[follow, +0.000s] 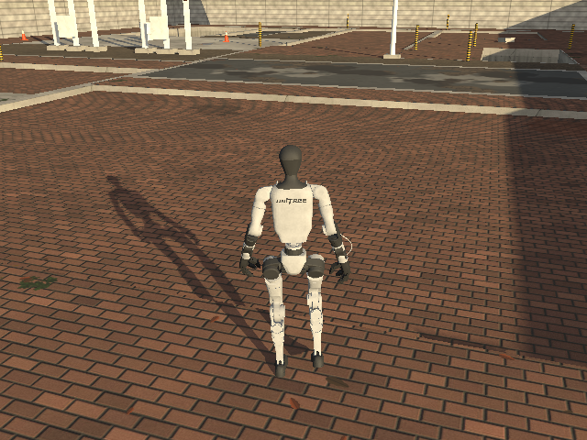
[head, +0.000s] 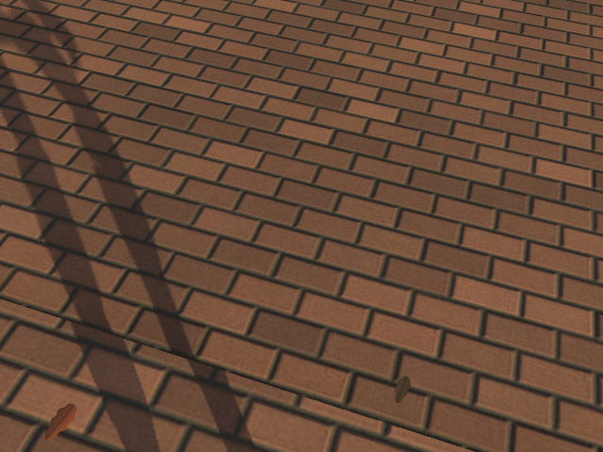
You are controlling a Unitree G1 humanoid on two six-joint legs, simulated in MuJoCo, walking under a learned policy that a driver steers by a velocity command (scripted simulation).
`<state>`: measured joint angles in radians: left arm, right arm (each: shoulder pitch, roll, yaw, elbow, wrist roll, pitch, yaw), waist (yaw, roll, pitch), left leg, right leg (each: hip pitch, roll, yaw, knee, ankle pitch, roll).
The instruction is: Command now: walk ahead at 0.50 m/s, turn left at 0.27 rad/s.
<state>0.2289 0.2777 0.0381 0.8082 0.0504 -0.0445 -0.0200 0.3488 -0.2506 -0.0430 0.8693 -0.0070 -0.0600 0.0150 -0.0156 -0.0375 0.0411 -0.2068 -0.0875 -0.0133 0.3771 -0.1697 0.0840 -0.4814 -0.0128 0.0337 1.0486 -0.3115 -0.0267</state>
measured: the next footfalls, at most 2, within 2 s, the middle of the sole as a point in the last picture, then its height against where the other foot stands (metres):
right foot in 0.28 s outside the picture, level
left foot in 0.82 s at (214, 447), level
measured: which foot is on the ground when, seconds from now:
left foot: down 0.00-0.30, up 0.32-0.80, down 0.82-1.00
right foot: up 0.00-0.26, down 0.28-0.84, up 0.86-1.00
